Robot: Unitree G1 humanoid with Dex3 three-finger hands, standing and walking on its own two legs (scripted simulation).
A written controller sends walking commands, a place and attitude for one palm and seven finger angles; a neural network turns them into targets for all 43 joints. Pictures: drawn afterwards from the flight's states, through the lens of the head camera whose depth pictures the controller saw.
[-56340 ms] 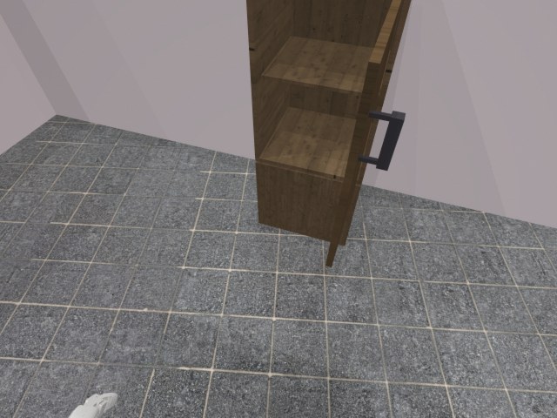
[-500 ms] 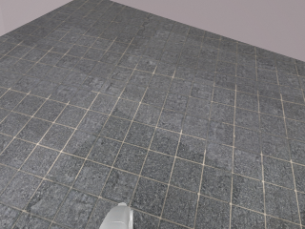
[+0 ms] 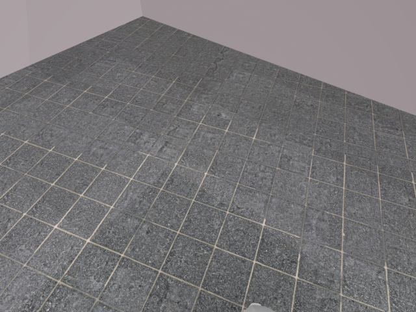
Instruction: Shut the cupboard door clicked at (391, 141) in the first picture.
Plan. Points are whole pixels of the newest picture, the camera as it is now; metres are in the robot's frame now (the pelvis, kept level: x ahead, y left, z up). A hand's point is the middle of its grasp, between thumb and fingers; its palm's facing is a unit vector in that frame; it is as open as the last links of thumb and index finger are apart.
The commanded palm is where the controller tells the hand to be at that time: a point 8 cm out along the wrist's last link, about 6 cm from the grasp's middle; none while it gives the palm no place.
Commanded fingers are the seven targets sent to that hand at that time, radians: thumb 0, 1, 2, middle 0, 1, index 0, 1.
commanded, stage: turn to face it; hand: left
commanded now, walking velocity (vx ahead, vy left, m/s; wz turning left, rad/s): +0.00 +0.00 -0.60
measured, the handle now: out of the picture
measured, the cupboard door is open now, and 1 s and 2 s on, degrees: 27 27 27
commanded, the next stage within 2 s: none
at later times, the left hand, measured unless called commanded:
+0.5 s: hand (125, 305) +0.16 +0.20 -0.18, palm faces -0.20 -0.96 -0.21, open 7.4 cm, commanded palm none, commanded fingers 0.00 0.90 0.90 -0.20 -0.30 -0.20 -0.30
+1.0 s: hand (170, 257) +0.26 +0.11 -0.15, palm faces -0.56 -0.78 -0.27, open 7.4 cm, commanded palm none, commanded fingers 0.00 0.90 0.90 -0.20 -0.30 -0.20 -0.30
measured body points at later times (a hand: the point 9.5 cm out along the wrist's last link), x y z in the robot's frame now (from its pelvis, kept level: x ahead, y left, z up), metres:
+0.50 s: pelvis +0.06 +0.02 -0.01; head +0.11 +0.02 +0.44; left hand +0.17 +0.25 -0.16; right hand +0.09 -0.26 -0.13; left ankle +0.10 +0.13 -0.74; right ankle +0.05 -0.12 -0.74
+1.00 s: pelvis +0.05 +0.00 -0.01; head +0.08 -0.04 +0.44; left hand +0.29 +0.15 -0.13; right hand -0.06 -0.25 -0.16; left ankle +0.09 +0.13 -0.67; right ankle -0.01 -0.09 -0.74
